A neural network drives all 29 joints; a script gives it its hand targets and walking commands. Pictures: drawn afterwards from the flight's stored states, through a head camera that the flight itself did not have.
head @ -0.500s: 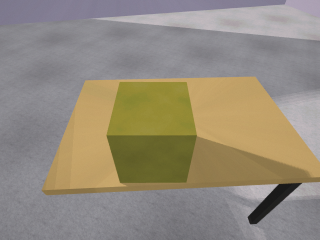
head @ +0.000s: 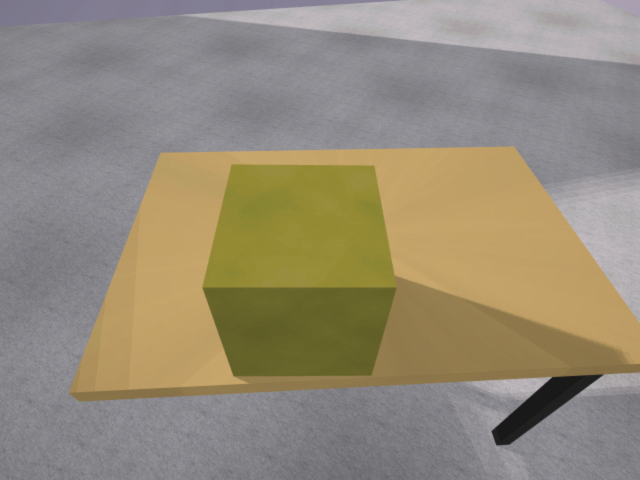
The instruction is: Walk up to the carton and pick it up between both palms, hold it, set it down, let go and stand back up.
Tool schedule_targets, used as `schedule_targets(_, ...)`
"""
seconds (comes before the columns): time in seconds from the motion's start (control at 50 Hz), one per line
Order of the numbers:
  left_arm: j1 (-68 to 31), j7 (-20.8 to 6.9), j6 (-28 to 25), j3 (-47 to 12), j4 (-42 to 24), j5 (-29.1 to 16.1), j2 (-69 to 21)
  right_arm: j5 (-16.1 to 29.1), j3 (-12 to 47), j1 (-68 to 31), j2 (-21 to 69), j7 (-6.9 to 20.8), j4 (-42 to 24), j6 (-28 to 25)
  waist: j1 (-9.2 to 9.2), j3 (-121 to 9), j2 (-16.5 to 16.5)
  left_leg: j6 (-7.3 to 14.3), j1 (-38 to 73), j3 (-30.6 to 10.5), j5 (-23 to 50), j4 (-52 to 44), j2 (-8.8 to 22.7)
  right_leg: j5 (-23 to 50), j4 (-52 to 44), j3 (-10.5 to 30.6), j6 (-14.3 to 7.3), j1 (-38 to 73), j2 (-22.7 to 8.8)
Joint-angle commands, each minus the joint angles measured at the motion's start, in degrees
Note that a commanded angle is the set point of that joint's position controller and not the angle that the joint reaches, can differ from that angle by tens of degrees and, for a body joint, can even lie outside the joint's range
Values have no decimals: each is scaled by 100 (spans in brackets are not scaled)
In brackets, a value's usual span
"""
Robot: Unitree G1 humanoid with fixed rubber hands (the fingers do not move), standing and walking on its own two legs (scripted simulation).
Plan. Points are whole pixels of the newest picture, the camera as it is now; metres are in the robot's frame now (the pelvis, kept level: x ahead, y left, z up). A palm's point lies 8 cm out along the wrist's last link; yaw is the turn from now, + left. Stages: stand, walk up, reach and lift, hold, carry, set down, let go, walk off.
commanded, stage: stand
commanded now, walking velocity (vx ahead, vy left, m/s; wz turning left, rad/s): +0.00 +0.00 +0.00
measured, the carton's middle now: (303, 272) +0.44 +0.02 -0.03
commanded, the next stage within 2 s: none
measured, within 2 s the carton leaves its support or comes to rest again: neither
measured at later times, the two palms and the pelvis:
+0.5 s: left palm out of the picture +0.02 +0.23 -0.13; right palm out of the picture +0.02 -0.24 -0.14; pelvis +0.01 +0.00 +0.00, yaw +0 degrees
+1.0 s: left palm out of the picture +0.01 +0.23 -0.13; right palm out of the picture +0.01 -0.24 -0.14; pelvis +0.01 +0.00 +0.00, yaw +0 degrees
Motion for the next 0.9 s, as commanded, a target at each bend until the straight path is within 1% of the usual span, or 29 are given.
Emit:
schedule_targets(0.0,301,68,-96,164,-184,-43,745,10,-145,351,-677,-69,-198,-96,4,222,-44,106,94,-590,743,-550,501,584,-571,531,-66,28,-500)
schedule_targets(0.02,316,73,-96,160,-164,-16,672,19,-138,349,-713,-72,-173,-95,13,130,76,114,142,-556,812,-539,532,663,-555,499,-62,137,-525)
schedule_targets(0.04,307,71,-86,150,-168,-28,745,30,-129,345,-679,-71,-171,-88,10,124,-55,125,176,-574,733,-573,521,574,-569,519,-81,80,-511)
schedule_targets(0.08,248,83,-73,157,-115,-44,710,35,-127,317,-667,-85,-179,-76,21,334,89,110,93,-553,854,-561,493,686,-604,504,-84,79,-512)
schedule_targets(0.1,260,91,-80,155,-80,-25,688,31,-124,283,-632,-95,-167,-78,30,194,-23,124,224,-575,959,-536,524,777,-600,490,-75,153,-534)
schedule_targets(0.14,254,96,-73,167,-60,-8,712,48,-129,274,-639,-94,-132,-86,47,124,-14,100,268,-569,1089,-544,534,872,-567,460,-60,199,-524)
schedule_targets(0.16,174,95,-67,157,-24,-32,701,43,-120,221,-603,-98,-131,-79,4,309,-20,89,220,-550,1067,-567,529,882,-567,457,-75,135,-526)
schedule_targets(0.2,199,98,-45,142,25,-17,674,33,-136,192,-648,-109,-116,-58,25,482,2,85,128,-545,866,-635,537,721,-610,476,-54,138,-522)
schedule_targets(0.22,168,104,-45,146,25,-22,672,36,-146,206,-652,-109,-93,-56,0,418,-136,92,170,-557,945,-636,548,832,-602,461,-64,185,-536)
schedule_targets(0.24,160,101,-39,140,34,-48,639,41,-137,207,-624,-111,-79,-54,18,356,-135,86,154,-523,866,-661,535,743,-616,413,-60,175,-545)
schedule_targets(0.26,134,102,-32,135,54,-46,632,35,-123,203,-613,-114,-55,-48,3,407,-180,86,113,-536,548,-697,525,476,-670,411,-58,147,-518)
schedule_targets(0.3,123,104,-31,162,123,-32,643,25,-140,137,-680,-121,-29,-39,12,515,-100,62,75,-555,404,-696,488,319,-752,461,-38,107,-522)
schedule_targets(0.32,143,109,-38,173,119,-35,685,33,-125,131,-639,-118,-41,-45,27,471,-124,60,187,-526,463,-695,487,390,-754,468,-29,56,-534)
schedule_targets(0.36,130,107,-50,182,166,-31,685,19,-100,68,-562,-123,-8,-57,19,429,-25,58,281,-516,547,-684,478,399,-773,458,-31,10,-528)
schedule_targets(0.38,140,105,-49,166,192,-39,643,31,-110,89,-556,-120,28,-53,59,499,-12,63,167,-516,464,-691,496,373,-810,456,-37,49,-517)
schedule_targets(0.42,95,116,-39,174,213,-34,649,39,-126,186,-531,-120,94,-50,-4,427,-59,68,199,-561,398,-769,513,286,-810,464,-37,91,-502)
schedule_targets(0.44,114,117,-43,180,236,-28,596,32,-128,140,-595,-129,129,-52,13,373,58,79,213,-547,388,-800,526,304,-801,466,-38,152,-495)
schedule_targets(0.46,141,113,-38,209,228,-23,611,40,-139,134,-608,-130,114,-57,17,402,50,42,146,-527,279,-815,498,266,-811,436,-17,132,-475)
schedule_targets(0.48,69,113,-37,194,236,-34,649,41,-135,130,-603,-137,96,-55,-6,384,-114,27,181,-559,236,-803,489,216,-815,431,-42,120,-470)
schedule_targets(0.5,147,111,-35,200,248,-19,579,35,-172,83,-629,-143,107,-51,39,372,-6,36,203,-528,139,-798,490,154,-839,437,-13,56,-448)
schedule_targets(0.52,137,118,-31,168,255,-34,563,48,-141,59,-577,-141,130,-43,9,526,-53,41,107,-548,112,-805,488,86,-866,453,-21,30,-464)
schedule_targets(0.54,157,118,-34,189,311,-24,558,39,-144,80,-541,-140,166,-36,6,462,45,49,121,-522,158,-751,484,101,-873,474,-34,79,-500)
schedule_targets(0.6,135,107,-43,204,285,-26,646,16,-134,126,-508,-146,235,-47,12,304,-109,37,212,-553,221,-785,497,83,-835,439,-48,138,-484)
schedule_targets(0.68,216,110,-29,191,331,-6,581,22,-178,86,-550,-137,237,-33,45,277,73,62,187,-587,-142,-859,520,-28,-813,446,-50,69,-452)
schedule_targets(0.72,244,114,-33,192,393,-17,535,15,-168,154,-543,-147,295,-24,53,461,95,52,129,-559,-156,-814,494,-31,-865,487,-32,19,-466)
schedule_targets(0.78,269,111,-30,176,396,-32,552,5,-164,165,-523,-143,317,-30,12,501,-33,51,112,-520,-49,-814,499,-93,-873,471,-16,-45,-461)
schedule_targets(0.84,212,113,-28,191,401,-15,558,22,-167,215,-497,-142,357,-18,-13,470,12,35,139,-535,-141,-827,495,-169,-860,459,-46,-82,-450)
schedule_targets(0.86,255,109,-20,184,399,-12,498,27,-150,148,-517,-141,323,-26,17,564,92,56,62,-544,-156,-835,516,-73,-843,470,-41,-98,-433)
schedule_targets(0.88,231,111,-20,188,414,-16,544,35,-132,218,-499,-138,352,-18,-3,654,-41,60,-30,-564,-176,-856,529,-66,-861,486,-46,-52,-443)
